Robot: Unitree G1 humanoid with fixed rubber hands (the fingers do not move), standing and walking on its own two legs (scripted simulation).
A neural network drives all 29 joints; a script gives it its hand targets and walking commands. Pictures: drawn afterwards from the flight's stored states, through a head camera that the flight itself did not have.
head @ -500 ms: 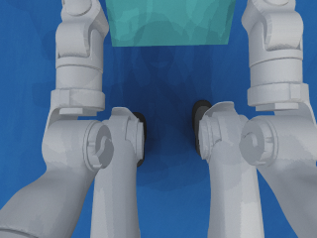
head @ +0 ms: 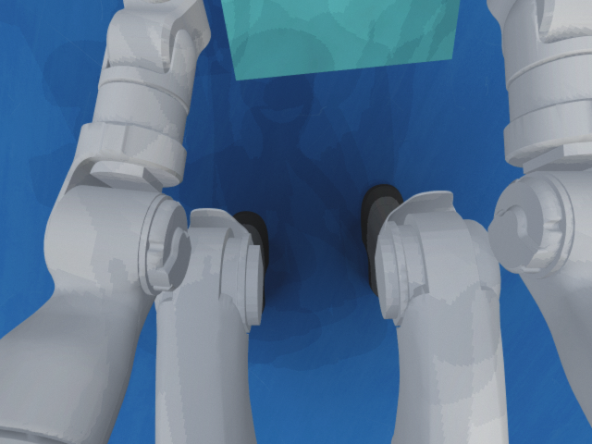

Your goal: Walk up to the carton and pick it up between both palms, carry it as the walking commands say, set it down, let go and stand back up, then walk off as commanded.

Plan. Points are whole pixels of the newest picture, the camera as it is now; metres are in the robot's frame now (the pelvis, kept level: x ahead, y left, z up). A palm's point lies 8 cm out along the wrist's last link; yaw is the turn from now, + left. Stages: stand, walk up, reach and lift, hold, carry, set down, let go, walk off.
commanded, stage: set down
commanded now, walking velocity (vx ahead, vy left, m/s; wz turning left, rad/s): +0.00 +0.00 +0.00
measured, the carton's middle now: out of the picture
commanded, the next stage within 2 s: none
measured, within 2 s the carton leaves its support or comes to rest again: rests again in 1.02 s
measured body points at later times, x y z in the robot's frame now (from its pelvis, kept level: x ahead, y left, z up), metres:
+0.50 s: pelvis +0.04 -0.02 -0.02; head +0.42 -0.03 +0.20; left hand +0.61 +0.12 -0.21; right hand +0.60 -0.20 -0.20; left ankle +0.12 +0.11 -0.35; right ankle +0.15 -0.14 -0.35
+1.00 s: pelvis +0.02 -0.01 -0.03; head +0.40 -0.02 +0.21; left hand +0.58 +0.12 -0.22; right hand +0.58 -0.20 -0.21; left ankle +0.12 +0.11 -0.35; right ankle +0.15 -0.14 -0.35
